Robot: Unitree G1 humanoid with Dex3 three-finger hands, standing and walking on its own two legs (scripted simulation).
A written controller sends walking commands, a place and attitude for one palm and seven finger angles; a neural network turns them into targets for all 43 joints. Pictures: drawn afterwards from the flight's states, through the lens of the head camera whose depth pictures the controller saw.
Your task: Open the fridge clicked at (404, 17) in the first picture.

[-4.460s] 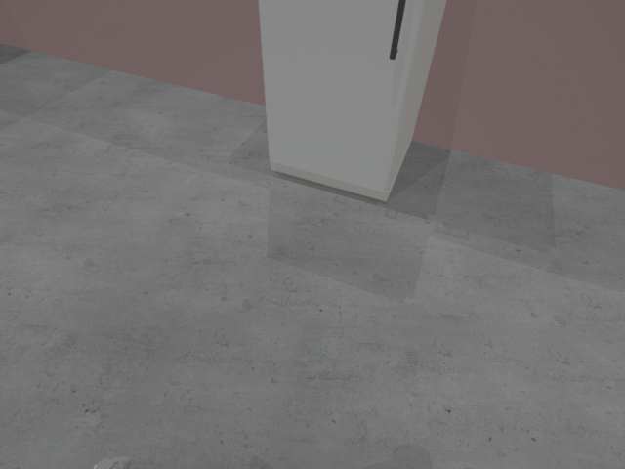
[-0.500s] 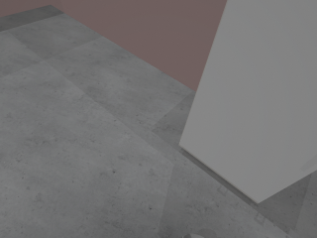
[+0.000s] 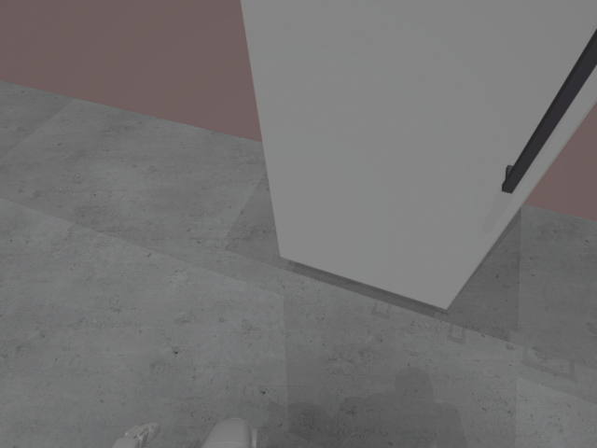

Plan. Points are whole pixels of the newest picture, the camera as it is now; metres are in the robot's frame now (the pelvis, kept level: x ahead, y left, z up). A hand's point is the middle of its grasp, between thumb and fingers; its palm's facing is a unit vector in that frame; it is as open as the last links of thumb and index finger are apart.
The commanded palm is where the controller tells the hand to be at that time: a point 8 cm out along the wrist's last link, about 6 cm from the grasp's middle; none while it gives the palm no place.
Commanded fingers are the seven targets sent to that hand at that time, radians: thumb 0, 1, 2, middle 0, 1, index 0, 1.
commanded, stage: turn to face it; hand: right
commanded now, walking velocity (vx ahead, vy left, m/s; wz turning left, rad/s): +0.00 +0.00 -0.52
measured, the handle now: (549, 112) +0.59 -0.37 +0.10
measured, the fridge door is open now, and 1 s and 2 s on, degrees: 0 0 0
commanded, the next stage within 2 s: take the last steps up to it in 0.44 s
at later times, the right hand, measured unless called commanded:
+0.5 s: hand out of the picture +0.03 -0.14 -0.14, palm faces +0.24 +0.93 -0.28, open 7.4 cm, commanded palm none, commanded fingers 0.00 -0.90 -0.90 0.20 0.30 0.20 0.30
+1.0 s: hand out of the picture -0.08 -0.21 -0.17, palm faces +0.39 +0.90 -0.19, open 7.4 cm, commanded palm none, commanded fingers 0.00 -0.90 -0.90 0.20 0.30 0.20 0.30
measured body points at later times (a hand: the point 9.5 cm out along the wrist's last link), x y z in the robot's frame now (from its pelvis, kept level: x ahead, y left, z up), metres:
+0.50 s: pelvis -0.02 +0.07 +0.00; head +0.02 +0.10 +0.45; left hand +0.08 +0.31 -0.16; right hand +0.01 -0.19 -0.12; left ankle +0.00 +0.16 -0.74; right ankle -0.08 -0.08 -0.65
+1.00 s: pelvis -0.01 -0.02 +0.00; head -0.01 -0.04 +0.45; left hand +0.08 +0.20 -0.14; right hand -0.10 -0.25 -0.16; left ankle +0.08 +0.11 -0.66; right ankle -0.10 -0.06 -0.74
